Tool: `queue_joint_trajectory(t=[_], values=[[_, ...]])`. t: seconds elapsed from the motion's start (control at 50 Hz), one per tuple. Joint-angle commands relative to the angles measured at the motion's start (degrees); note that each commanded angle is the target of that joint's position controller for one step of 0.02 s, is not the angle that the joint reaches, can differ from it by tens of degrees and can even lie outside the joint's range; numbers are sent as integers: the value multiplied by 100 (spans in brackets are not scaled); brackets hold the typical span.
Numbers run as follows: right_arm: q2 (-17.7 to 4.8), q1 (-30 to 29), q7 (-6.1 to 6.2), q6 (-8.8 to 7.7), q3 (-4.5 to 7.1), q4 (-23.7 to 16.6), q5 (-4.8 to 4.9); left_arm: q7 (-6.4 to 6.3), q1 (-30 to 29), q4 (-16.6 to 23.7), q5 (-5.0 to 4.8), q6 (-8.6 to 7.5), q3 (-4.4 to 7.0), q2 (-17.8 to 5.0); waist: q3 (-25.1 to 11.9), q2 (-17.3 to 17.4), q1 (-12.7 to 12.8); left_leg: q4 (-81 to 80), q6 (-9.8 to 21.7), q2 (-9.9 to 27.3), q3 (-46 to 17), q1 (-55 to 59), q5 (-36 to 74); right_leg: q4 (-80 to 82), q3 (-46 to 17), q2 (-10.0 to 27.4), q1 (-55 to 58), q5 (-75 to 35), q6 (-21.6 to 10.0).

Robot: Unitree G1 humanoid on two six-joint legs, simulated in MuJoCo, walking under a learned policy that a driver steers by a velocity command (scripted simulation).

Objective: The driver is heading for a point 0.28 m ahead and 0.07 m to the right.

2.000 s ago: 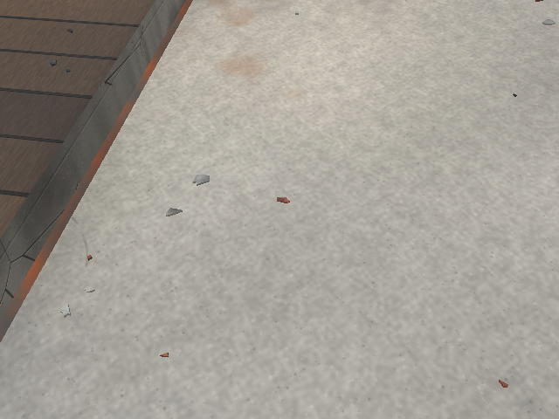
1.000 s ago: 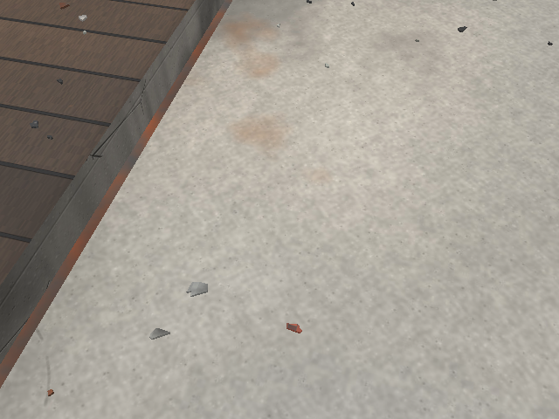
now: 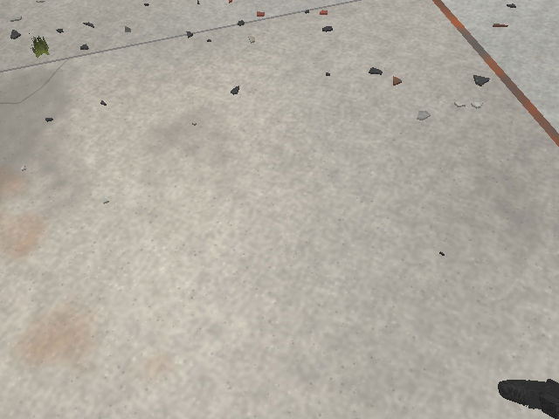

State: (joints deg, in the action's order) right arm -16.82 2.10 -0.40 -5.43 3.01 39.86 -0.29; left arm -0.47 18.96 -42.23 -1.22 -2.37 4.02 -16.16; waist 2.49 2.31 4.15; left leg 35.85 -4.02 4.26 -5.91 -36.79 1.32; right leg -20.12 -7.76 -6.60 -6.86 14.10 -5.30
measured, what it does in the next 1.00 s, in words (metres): walks ahead: left foot, then right foot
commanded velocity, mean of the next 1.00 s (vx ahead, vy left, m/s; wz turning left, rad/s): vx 0.16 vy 0.00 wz -0.19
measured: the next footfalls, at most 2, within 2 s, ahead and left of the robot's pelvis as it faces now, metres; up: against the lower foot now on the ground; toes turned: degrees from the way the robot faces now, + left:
left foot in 0.14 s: +0.27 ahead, +0.14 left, +0.00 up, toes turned -8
right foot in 0.50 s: +0.27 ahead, -0.11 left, +0.00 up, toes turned -6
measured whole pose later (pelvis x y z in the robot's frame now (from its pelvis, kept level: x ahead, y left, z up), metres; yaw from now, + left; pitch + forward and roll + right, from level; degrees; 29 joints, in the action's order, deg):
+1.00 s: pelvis +0.24 +0.01 -0.01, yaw -9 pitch -1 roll +0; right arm -15.4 9.1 0.8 0.3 1.0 54.6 -0.4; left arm -1.0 9.4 -46.0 0.5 0.8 2.3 -13.5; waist 2.2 -0.1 -1.0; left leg 28.5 -1.6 1.5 1.1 -8.9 -18.1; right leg -30.7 -2.8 -1.1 -13.2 16.0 -0.5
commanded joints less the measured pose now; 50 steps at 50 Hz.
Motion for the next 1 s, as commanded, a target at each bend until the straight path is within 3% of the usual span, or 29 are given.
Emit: queue_joint_trajectory(t=[0.02, 0.08, 0.1, 0.12, 0.14, 0.16, 0.18, 0.2, 0.22, 0.24, 0.26, 0.3, 0.34, 0.38, 0.42, 0.46, 0.48, 0.5, 0.52, 0.54, 0.56, 0.6, 0.74, 1.0], values=[[-442, -643, -76, -140, 94, -532, 69, -61, 187, 239, -42, -22, 269, -972, -155, -702, 60, -584, 49, -374, 203, 763, 342, 312, -1097, 1261, -399, -978, -696], [-642, -449, -125, -218, 180, -514, 85, -95, 175, 227, -26, 32, 279, -950, -203, -896, -110, -833, 272, -407, 101, 1003, -317, -206, -1599, 1459, 73, -1075, -583], [-710, -110, -109, -243, 226, -424, 49, -101, 65, 244, -4, 58, 271, -912, -263, -988, -301, -998, 401, -446, 224, 1333, -379, -529, -1569, 1393, 152, -1587, -475], [-833, 393, -74, -281, 295, -303, -51, -98, -19, 286, 15, 67, 217, -748, -588, -938, -562, -1230, 590, -387, 314, 2128, 11, -1235, -1329, 1073, 116, -2291, -260], [-1117, 1071, -48, -313, 353, -275, -203, -97, -28, 429, 109, 59, 108, -477, -1433, -513, -829, -874, 973, 455, -370, 3563, 1056, -2628, -986, 749, -434, -1769, 5], [-1484, 1531, -59, -230, 443, -118, -284, -108, 949, 438, 15, 26, 7, -148, -2289, 1266, -523, -877, 2124, 1842, -2628, 5588, 1831, -4655, -335, -181, -2384, 1509, 504], [-1058, 1611, -114, -172, 360, -100, -58, -112, 1161, 317, -6, 13, 56, -646, -2403, 1256, -559, -1194, 2277, 2125, -3560, 5594, 1205, -5554, -545, 51, -2983, 2359, 637], [-686, 1306, -102, -123, 245, -199, -4, -119, 585, 322, -30, 61, 152, -965, -1652, 636, -708, -1234, 2049, 1848, -2688, 4949, 1257, -5860, -553, 253, -3192, 2000, 734], [-509, 996, -99, -63, 159, -233, -51, -144, 114, 408, 22, 115, 158, -990, -1234, 179, -674, -1227, 1858, 1558, -1886, 4289, 1735, -5737, -332, 433, -3104, 1700, 797], [-361, 788, -112, -33, 92, -182, -64, -153, -183, 493, 94, 152, 158, -915, -845, 41, -596, -1293, 1785, 1292, -1346, 3661, 2358, -5351, -247, 576, -3007, 1559, 831], [-292, 688, -118, -33, 45, -119, -95, -137, -181, 519, 94, 196, 147, -771, -737, 163, -420, -1406, 1683, 1094, -992, 3224, 2538, -4899, -190, 760, -2674, 1439, 816], [-296, 499, -133, -17, 33, 21, -108, -125, -33, 470, 69, 273, 34, -363, -692, 445, -229, -1634, 1649, 804, -462, 2662, 2792, -3782, 117, 809, -2007, 1279, 885], [-532, 353, -100, 33, 93, 106, -85, -136, -94, 469, 117, 299, -32, -233, -905, 545, -190, -1692, 1724, 786, -198, 2456, 3134, -2858, 333, 826, -1394, 848, 940], [-677, 374, -70, 103, 128, 195, -17, -125, -218, 450, 119, 327, -40, -292, -1112, 561, -260, -1716, 1711, 806, -90, 2490, 2819, -2209, 434, 807, -959, 181, 918], [-698, 400, -61, 169, 109, 273, 30, -104, -398, 462, 115, 379, -13, -399, -1077, 492, -310, -1735, 1645, 812, -89, 2423, 1859, -1690, 494, 785, -632, -255, 832], [-630, 317, -68, 220, 53, 337, 69, -84, -533, 466, 164, 406, 4, -403, -859, 421, -233, -1689, 1437, 675, -75, 2111, 387, -887, 590, 722, -140, -783, 653], [-484, 437, -77, 228, -10, 411, 70, -90, -674, 521, 225, 410, 10, -448, -723, 335, -243, -1658, 1189, 517, -74, 1944, -463, -463, 469, 797, 86, -1025, 530], [-325, 621, -91, 218, -80, 476, -14, -119, -782, 626, 274, 405, 34, -634, -700, 29, -318, -1503, 867, 321, 9, 1704, -1244, -314, 4, 1213, 408, -1690, 358], [-282, 1010, -117, 203, -102, 525, -142, -164, -935, 731, 261, 418, 74, -940, -714, -627, -650, -1198, 596, -126, 348, 1502, -2104, -462, -422, 1672, 531, -2215, 76], [-84, 1249, -95, 238, -163, 582, -110, -144, -1120, 633, 229, 429, 25, -732, -843, -1125, -812, -1279, 437, -254, 613, 2045, -2112, -425, -375, 1642, -80, -972, -114], [-281, 913, -66, 286, -141, 588, -114, -86, -1273, 683, 212, 411, -11, -482, -501, -903, -608, -1222, 344, -283, 650, 2174, -1802, -375, -224, 1295, -467, -255, 37], [-414, 762, -16, 355, -103, 610, -82, -45, -1205, 628, 260, 346, -34, -462, -293, -730, -522, -1143, 377, -240, 610, 2104, -1480, -478, -73, 1091, -547, -650, 259], [-438, 805, 30, 383, -108, 816, -29, -70, -1079, 465, 188, 257, -27, -448, -558, -436, -498, -1006, 359, -140, 560, 2389, -686, -859, 21, 1036, -195, -2072, 236], [-487, 749, 168, 543, -78, 1344, -10, -83, -1068, -140, 165, 234, -2, -406, -431, -281, -540, -1115, 303, -122, 559, 2677, -741, -680, 151, 921, -236, -1895, 256]])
